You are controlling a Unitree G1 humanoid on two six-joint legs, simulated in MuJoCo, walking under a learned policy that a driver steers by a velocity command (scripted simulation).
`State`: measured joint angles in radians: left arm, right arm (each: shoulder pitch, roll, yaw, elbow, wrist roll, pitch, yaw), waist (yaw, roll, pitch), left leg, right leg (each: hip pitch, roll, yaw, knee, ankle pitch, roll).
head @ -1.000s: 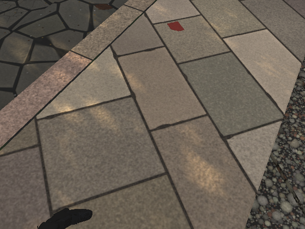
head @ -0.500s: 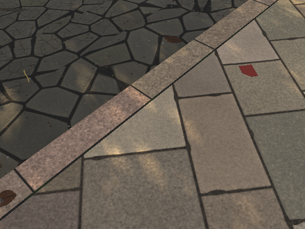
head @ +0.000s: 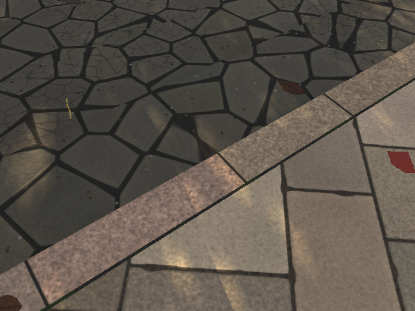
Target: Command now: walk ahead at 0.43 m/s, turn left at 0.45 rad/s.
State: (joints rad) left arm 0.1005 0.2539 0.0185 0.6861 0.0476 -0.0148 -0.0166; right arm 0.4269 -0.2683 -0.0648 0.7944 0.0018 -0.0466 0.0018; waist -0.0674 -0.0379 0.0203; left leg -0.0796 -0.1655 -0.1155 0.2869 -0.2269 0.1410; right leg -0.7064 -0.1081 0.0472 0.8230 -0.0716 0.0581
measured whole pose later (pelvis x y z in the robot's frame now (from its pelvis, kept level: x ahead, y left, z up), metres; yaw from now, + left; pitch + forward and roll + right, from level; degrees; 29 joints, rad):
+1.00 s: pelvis +0.19 -0.02 +0.00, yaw +5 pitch -2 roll +0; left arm 0.28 0.20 0.02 1.02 0.01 0.00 0.02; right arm 0.28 -0.19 0.00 1.03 -0.01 -0.01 -0.04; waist 0.01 0.00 0.02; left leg -0.12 -0.04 -0.03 0.40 -0.25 0.03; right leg -0.22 0.02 -0.02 0.39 -0.15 -0.03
